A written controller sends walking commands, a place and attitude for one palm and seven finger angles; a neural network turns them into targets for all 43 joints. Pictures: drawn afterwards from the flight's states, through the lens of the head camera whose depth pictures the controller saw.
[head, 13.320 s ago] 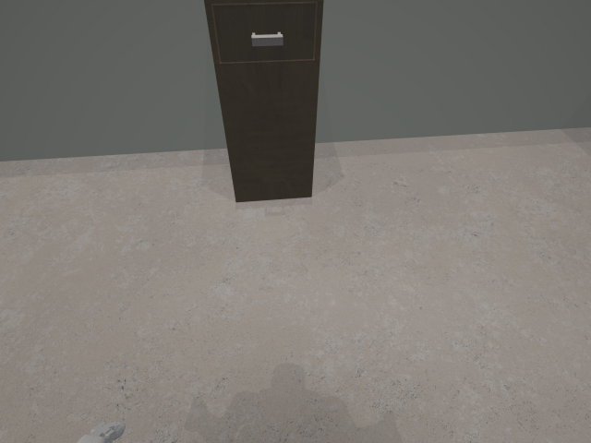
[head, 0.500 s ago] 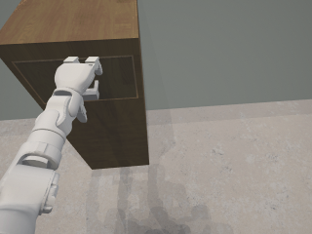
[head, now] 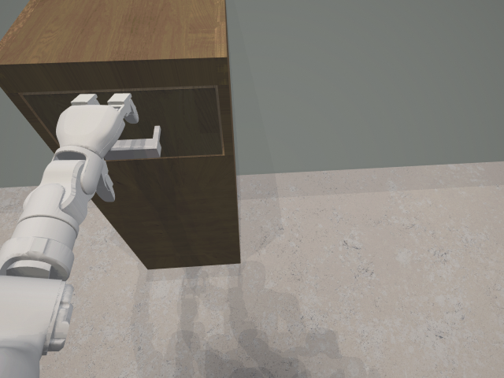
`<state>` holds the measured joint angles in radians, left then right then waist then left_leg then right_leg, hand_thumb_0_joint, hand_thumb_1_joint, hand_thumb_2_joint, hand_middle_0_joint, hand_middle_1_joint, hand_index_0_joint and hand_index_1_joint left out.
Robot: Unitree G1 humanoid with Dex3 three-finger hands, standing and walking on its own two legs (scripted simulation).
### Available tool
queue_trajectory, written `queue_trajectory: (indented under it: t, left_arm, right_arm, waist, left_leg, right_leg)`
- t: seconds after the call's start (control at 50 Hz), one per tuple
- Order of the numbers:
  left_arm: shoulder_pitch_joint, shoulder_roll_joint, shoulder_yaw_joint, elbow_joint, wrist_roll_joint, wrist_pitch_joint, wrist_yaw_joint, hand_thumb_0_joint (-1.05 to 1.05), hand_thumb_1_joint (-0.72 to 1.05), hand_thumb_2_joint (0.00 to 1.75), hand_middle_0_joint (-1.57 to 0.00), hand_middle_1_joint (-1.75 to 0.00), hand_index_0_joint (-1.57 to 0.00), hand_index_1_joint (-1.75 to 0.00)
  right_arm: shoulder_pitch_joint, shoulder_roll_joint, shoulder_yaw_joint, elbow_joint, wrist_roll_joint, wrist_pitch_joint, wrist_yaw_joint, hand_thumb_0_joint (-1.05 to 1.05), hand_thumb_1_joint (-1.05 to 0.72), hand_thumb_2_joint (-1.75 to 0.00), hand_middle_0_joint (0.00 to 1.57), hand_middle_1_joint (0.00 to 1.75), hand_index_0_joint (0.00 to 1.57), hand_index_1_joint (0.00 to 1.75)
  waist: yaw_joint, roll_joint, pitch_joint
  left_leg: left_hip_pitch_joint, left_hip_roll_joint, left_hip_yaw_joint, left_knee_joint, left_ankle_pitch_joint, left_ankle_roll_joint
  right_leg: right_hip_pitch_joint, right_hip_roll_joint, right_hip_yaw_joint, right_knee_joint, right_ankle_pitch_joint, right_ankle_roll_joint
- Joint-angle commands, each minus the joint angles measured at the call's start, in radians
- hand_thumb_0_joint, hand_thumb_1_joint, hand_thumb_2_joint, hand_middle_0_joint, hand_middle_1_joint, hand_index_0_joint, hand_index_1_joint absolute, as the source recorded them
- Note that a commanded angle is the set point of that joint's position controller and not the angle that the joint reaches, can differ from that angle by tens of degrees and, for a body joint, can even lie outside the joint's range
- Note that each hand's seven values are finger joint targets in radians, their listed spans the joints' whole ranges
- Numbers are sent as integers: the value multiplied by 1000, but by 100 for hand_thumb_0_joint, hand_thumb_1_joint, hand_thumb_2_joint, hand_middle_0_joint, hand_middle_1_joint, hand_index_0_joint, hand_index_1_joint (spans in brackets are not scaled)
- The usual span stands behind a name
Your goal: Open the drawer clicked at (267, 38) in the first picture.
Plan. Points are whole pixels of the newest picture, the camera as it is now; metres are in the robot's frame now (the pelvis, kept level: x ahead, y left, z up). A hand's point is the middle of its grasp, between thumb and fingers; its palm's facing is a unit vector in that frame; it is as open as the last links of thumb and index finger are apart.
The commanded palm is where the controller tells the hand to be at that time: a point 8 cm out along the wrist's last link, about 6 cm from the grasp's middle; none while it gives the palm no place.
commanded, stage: move the hooked fingers above the handle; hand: left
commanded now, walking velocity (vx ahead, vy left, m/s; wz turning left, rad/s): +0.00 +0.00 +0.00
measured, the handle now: (133, 140) +0.54 +0.22 +0.03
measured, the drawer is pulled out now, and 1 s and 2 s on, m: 0.00 0.00 0.00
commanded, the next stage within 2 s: lower the fingers behind the handle in 1.64 s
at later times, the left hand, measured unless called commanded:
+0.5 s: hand (122, 139) +0.49 +0.22 +0.08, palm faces +0.07 +0.00 -1.00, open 13.7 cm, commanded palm +0.46 +0.25 +0.15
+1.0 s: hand (147, 134) +0.50 +0.18 +0.08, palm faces +0.10 -0.01 -0.99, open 13.8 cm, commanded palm +0.47 +0.25 +0.15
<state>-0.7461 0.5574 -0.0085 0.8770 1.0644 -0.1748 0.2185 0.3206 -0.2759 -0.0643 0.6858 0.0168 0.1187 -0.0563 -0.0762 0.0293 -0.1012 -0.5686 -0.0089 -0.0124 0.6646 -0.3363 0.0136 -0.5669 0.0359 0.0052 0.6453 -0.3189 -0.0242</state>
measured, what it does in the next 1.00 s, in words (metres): stands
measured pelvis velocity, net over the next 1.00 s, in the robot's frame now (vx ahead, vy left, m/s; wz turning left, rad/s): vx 0.00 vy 0.01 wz -0.03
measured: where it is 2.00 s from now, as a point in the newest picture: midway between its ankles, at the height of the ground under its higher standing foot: outside the picture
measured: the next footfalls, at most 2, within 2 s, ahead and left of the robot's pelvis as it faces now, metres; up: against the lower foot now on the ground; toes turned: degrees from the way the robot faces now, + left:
none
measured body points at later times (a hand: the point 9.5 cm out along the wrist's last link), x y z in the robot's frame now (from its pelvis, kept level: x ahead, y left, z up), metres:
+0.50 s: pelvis +0.01 +0.02 +0.00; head +0.08 +0.00 +0.44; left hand +0.48 +0.22 +0.13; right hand +0.04 -0.24 -0.14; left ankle -0.02 +0.11 -0.72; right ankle -0.01 -0.11 -0.72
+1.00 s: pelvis +0.00 +0.01 +0.00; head +0.08 -0.01 +0.44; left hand +0.49 +0.18 +0.13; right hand +0.06 -0.27 -0.14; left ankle -0.02 +0.11 -0.72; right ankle -0.01 -0.11 -0.72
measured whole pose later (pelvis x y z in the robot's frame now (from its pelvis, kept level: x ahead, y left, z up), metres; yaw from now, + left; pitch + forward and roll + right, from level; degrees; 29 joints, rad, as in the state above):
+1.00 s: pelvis +0.00 +0.01 +0.00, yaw -2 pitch +15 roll +0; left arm -0.85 0.45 -0.06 0.92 1.10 -0.06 0.31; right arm 0.27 -0.26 -0.03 0.66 0.01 0.11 -0.04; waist -0.09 0.05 -0.09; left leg -0.61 -0.01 0.02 0.69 -0.35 0.02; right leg -0.62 0.03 0.04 0.68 -0.33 -0.01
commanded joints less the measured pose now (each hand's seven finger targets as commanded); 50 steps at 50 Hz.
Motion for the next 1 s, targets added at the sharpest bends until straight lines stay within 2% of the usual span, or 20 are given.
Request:
queue_trajectory:
  t: [0.0, 0.06, 0.12, 0.16, 0.2, 0.26, 0.28, 0.32, 0.36, 0.44, 0.48, 0.54, 0.58, 0.66, 0.74, 0.82, 0.86, 0.9, 0.92, 0.98]
  left_arm:
    - [-567, 268, 53, -87, -13, 130, 99, 0, -50, 30, -30, -120, -30, -120]
    - [-606, 94, -100, -36, -38, 198, 21, 0, -50, 30, -30, -120, -30, -120]
    - [-594, 52, -145, -30, -66, 202, -77, 0, -50, 30, -30, -120, -30, -120]
    - [-598, 40, -145, -94, -83, 149, -123, 0, -50, 30, -30, -120, -30, -120]
    - [-604, 79, -103, -159, -80, 86, -129, 0, -50, 30, -30, -120, -30, -120]
    - [-558, 275, 86, -160, -51, 28, -66, 0, -50, 30, -30, -120, -30, -120]
    - [-578, 300, 109, -170, -39, 25, -29, 0, -50, 30, -30, -120, -30, -120]
    - [-488, 362, 182, -114, -11, 64, 45, 0, -50, 30, -30, -120, -30, -120]
    - [-452, 409, 217, -123, 6, 116, 110, 0, -50, 30, -30, -120, -30, -120]
    - [-510, 392, 181, -143, 26, 217, 174, 0, -50, 30, -30, -120, -30, -120]
    - [-508, 380, 166, -114, 5, 251, 137, 0, -50, 30, -30, -120, -30, -120]
    - [-544, 240, 36, -98, -30, 270, 44, 0, -50, 30, -30, -120, -30, -120]
    - [-572, 27, -142, -153, -69, 250, -39, 0, -50, 30, -30, -120, -30, -120]
    - [-577, -104, -273, -192, -99, 164, -171, 0, -50, 30, -30, -120, -30, -120]
    - [-618, 56, -118, -158, -83, 69, -145, 0, -50, 30, -30, -120, -30, -120]
    - [-624, 324, 137, -175, -21, 43, 22, 0, -50, 30, -30, -120, -30, -120]
    - [-590, 412, 201, -151, 16, 100, 108, 0, -50, 30, -30, -120, -30, -120]
    - [-550, 351, 137, -93, 41, 190, 167, 0, -50, 30, -30, -120, -30, -120]
    - [-561, 344, 122, -78, 47, 231, 178, 0, -50, 30, -30, -120, -30, -120]
    - [-568, 443, 170, -75, 22, 300, 174, 0, -50, 30, -30, -120, -30, -120]
  right_arm:
    - [74, -134, -40, -49, 1, -33, 11, 0, -90, -90, 20, 30, 20, 30]
    - [96, -139, -46, -43, 6, -32, 23, 0, -90, -90, 20, 30, 20, 30]
    - [98, -150, -44, -49, 3, -20, 15, 0, -90, -90, 20, 30, 20, 30]
    - [95, -147, -43, -60, -2, -17, 7, 0, -90, -90, 20, 30, 20, 30]
    - [96, -139, -42, -68, -7, -15, 1, 0, -90, -90, 20, 30, 20, 30]
    - [94, -136, -29, -77, -14, -8, -2, 0, -90, -90, 20, 30, 20, 30]
    - [87, -127, -25, -84, -15, -9, 1, 0, -90, -90, 20, 30, 20, 30]
    - [68, -117, -15, -93, -16, -6, 6, 0, -90, -90, 20, 30, 20, 30]
    - [35, -118, -9, -103, -21, -6, 12, 0, -90, -90, 20, 30, 20, 30]
    - [23, -121, -13, -95, -11, -6, 14, 0, -90, -90, 20, 30, 20, 30]
    - [44, -128, -22, -89, -6, -3, 10, 0, -90, -90, 20, 30, 20, 30]
    - [61, -142, -36, -79, 9, -4, 2, 0, -90, -90, 20, 30, 20, 30]
    - [72, -139, -49, -72, 12, -15, 3, 0, -90, -90, 20, 30, 20, 30]
    - [67, -134, -39, -65, 4, -20, -8, 0, -90, -90, 20, 30, 20, 30]
    - [77, -130, -28, -49, -1, -21, -8, 0, -90, -90, 20, 30, 20, 30]
    - [63, -115, -14, -85, -13, -27, -3, 0, -90, -90, 20, 30, 20, 30]
    - [34, -112, -4, -100, -19, -27, -1, 0, -90, -90, 20, 30, 20, 30]
    - [10, -109, 1, -105, -15, -31, 6, 0, -90, -90, 20, 30, 20, 30]
    - [10, -116, -3, -102, -16, -32, 9, 0, -90, -90, 20, 30, 20, 30]
    - [-6, -123, 9, -98, -1, -11, -3, 0, -90, -90, 20, 30, 20, 30]
  waist:
    - [-29, 75, -385]
    - [-67, 43, -405]
    - [-76, -6, -389]
    - [-72, -23, -393]
    - [-53, 8, -400]
    - [12, 16, -378]
    - [17, 30, -379]
    - [60, 32, -356]
    - [93, 33, -404]
    - [66, 30, -477]
    - [46, 0, -536]
    - [-16, -27, -487]
    - [-67, -13, -434]
    - [-102, -9, -286]
    - [-60, 23, -220]
    - [34, 71, -375]
    - [71, 63, -429]
    - [68, 65, -426]
    - [58, 71, -448]
    - [73, -29, -549]
  left_leg:
    - [192, -22, 40, -42, 336, 23]
    - [265, -11, 34, -39, 385, 25]
    - [295, -7, 23, -42, 383, 32]
    - [308, -8, 10, -40, 423, 36]
    - [322, -9, 3, -32, 456, 36]
    - [244, -10, 1, -36, 474, 28]
    - [220, -10, 0, -36, 473, 25]
    - [145, -14, 14, -39, 462, 17]
    - [117, -18, 33, -40, 477, 12]
    - [163, -11, 54, -47, 479, 10]
    - [195, -9, 51, -55, 483, 17]
    - [265, 2, 42, -66, 475, 28]
    - [361, 13, 24, -57, 502, 36]
    - [393, 8, -13, -60, 454, 37]
    - [300, -7, -22, -64, 332, 25]
    - [186, -24, -3, -39, 375, 14]
    - [122, -32, 12, -29, 397, 9]
    - [98, -28, 43, -27, 396, 6]
    - [110, -23, 56, -27, 405, 5]
    - [90, -28, 77, -51, 396, 13]
  right_leg:
    - [152, 8, -11, -57, 287, -12]
    - [133, 10, -17, -75, 313, -9]
    - [131, 9, -16, -91, 312, -3]
    - [143, 8, -17, -88, 333, -6]
    - [135, 10, -14, -72, 345, -9]
    - [168, 12, -17, -43, 344, -23]
    - [167, 14, -19, -30, 345, -22]
    - [190, 15, -27, -11, 343, -28]
    - [255, 12, -23, -3, 379, -31]
    - [283, 9, -21, -10, 407, -20]
    - [327, 6, -15, -26, 432, -9]
    - [268, 6, -22, -63, 409, 1]
    - [171, 9, -24, -98, 368, 6]
    - [61, 9, -30, -126, 266, 1]
    - [38, 9, -30, -94, 203, -22]
    - [152, 10, -21, -16, 261, -34]
    - [220, 11, -19, 7, 300, -33]
    - [230, 8, -21, 9, 331, -27]
    - [238, 6, -19, 5, 355, -21]
    - [401, -8, 14, -20, 434, -1]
